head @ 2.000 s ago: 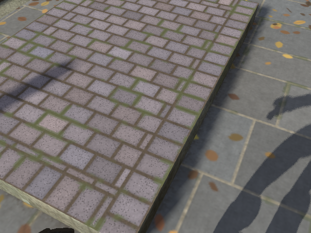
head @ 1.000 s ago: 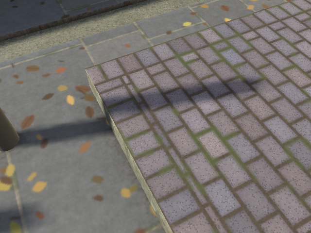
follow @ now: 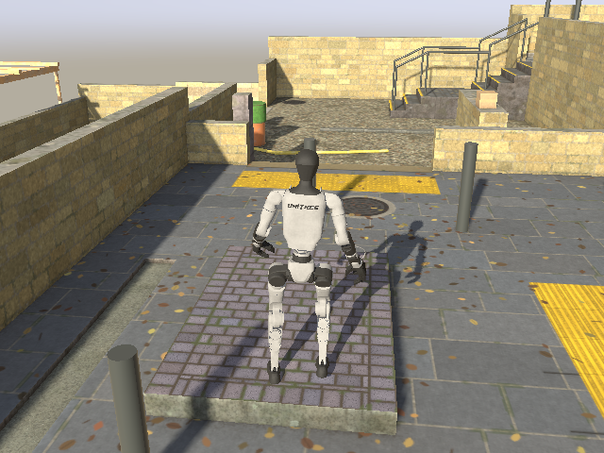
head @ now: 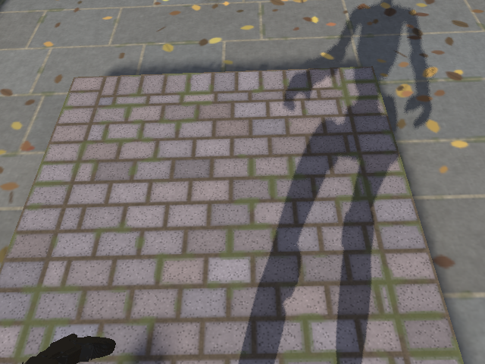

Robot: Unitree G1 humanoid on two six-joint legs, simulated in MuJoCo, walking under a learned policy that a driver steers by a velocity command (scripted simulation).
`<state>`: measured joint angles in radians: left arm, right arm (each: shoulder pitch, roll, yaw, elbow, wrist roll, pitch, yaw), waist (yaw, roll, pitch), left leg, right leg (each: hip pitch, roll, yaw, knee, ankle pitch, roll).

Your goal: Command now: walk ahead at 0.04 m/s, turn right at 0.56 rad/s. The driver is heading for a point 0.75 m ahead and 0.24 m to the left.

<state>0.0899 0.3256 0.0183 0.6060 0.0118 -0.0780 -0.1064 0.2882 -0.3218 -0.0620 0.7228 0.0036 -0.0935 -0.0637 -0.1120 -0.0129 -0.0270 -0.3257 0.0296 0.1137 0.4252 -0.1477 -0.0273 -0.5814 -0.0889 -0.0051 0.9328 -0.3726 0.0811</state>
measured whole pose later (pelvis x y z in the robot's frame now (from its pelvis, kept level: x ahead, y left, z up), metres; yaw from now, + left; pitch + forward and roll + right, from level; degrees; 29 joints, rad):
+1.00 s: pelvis +0.13 +0.06 +0.01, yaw +31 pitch +4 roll +0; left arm 0.37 0.27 0.04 0.72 0.04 -0.09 0.02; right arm 0.15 -0.31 -0.08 0.59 -0.04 -0.01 0.06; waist 0.06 0.04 -0.08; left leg -0.65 -0.04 -0.07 1.16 -0.26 0.05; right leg -0.17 -0.01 -0.04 0.41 -0.32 -0.01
